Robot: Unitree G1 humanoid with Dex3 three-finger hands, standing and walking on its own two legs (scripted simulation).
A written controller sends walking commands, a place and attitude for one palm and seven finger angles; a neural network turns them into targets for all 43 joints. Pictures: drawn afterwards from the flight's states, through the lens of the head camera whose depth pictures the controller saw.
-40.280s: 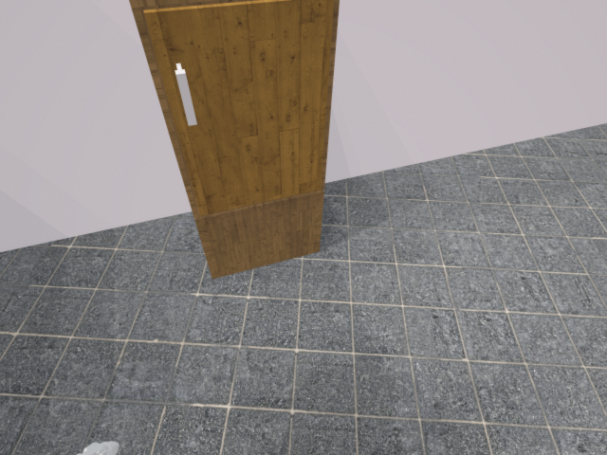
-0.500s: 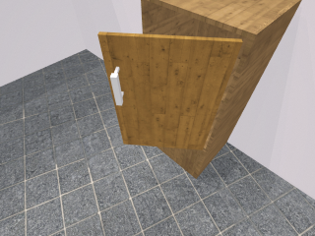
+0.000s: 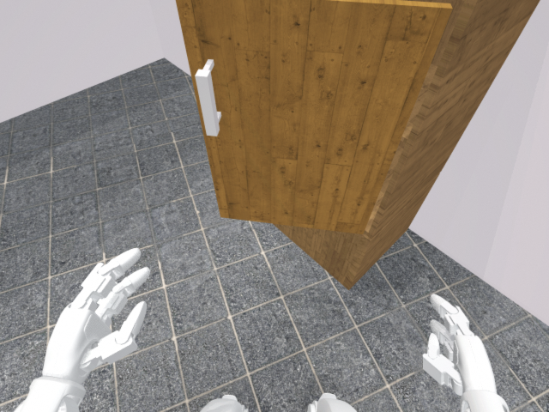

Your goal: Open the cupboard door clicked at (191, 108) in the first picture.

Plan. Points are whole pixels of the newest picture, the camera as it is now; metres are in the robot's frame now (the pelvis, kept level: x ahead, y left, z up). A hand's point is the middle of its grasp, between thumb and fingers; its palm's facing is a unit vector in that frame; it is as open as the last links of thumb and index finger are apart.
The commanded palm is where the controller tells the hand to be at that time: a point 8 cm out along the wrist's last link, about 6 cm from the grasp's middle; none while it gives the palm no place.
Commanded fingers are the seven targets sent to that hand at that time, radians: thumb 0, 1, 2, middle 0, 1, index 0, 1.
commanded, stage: raise the hand with hooked fingers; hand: left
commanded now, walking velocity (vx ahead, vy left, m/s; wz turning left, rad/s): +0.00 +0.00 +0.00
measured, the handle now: (211, 98) +0.62 +0.17 +0.11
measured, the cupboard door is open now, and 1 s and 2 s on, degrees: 38 38 38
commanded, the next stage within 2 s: move the hooked fingers beside the handle in 1.76 s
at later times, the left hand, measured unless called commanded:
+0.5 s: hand (91, 309) +0.23 +0.25 +0.06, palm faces -0.04 -1.00 -0.06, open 11.1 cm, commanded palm +0.20 +0.30 +0.07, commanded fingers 0.00 -0.10 0.47 -0.27 -0.94 -0.27 -0.94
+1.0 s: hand (51, 264) +0.27 +0.30 +0.10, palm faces -0.02 -1.00 -0.05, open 13.7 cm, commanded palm +0.24 +0.35 +0.11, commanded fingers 0.00 -0.50 0.30 -0.30 -1.20 -0.30 -1.20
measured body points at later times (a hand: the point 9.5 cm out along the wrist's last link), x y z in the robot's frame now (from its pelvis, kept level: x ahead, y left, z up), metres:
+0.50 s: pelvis -0.02 +0.02 +0.01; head +0.03 +0.02 +0.45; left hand +0.23 +0.31 +0.07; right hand +0.12 -0.22 -0.08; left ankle +0.00 +0.12 -0.67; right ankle +0.03 -0.08 -0.67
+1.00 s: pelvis +0.01 +0.04 +0.03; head +0.04 +0.05 +0.47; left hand +0.26 +0.35 +0.11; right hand +0.19 -0.18 -0.04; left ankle +0.00 +0.12 -0.67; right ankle +0.03 -0.08 -0.67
